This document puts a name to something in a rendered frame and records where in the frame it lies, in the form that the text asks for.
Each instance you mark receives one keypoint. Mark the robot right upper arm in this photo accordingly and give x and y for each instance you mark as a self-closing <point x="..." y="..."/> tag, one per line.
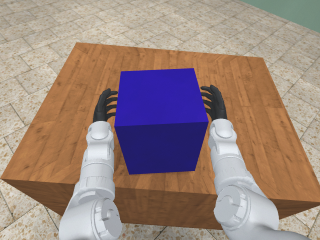
<point x="247" y="215"/>

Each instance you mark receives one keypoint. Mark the right robot forearm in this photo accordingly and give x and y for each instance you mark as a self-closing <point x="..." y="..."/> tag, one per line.
<point x="227" y="162"/>

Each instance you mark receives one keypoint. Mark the carton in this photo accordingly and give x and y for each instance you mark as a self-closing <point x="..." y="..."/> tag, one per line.
<point x="160" y="120"/>

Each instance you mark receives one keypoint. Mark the left robot forearm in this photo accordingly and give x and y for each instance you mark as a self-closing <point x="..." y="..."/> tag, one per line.
<point x="97" y="169"/>

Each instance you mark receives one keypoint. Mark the robot right hand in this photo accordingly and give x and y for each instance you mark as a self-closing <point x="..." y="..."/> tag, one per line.
<point x="218" y="109"/>

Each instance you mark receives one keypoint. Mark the robot left hand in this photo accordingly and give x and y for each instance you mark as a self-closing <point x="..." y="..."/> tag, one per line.
<point x="101" y="109"/>

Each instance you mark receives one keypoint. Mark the pedestal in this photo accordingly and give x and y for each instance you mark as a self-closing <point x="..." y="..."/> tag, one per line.
<point x="47" y="163"/>

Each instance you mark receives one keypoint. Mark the robot left upper arm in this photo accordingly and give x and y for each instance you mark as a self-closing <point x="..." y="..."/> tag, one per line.
<point x="97" y="219"/>

